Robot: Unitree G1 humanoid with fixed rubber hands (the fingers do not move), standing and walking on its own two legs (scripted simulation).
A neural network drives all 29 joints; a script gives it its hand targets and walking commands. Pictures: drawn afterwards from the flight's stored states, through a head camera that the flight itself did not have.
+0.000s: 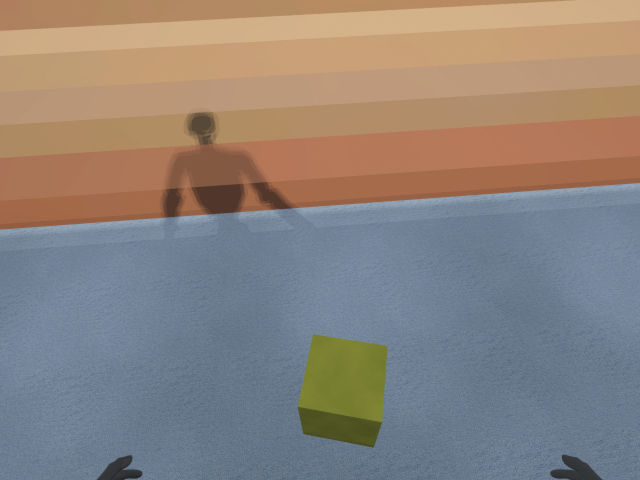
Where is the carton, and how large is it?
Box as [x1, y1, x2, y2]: [298, 334, 387, 447]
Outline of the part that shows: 313,334 298,403 298,410 303,433 373,447 382,416 387,346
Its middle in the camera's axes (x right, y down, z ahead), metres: +0.06 +0.45 +1.11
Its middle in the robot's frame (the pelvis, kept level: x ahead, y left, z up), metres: +0.45 -0.02 -0.66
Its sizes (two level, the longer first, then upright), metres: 0.210 0.200 0.250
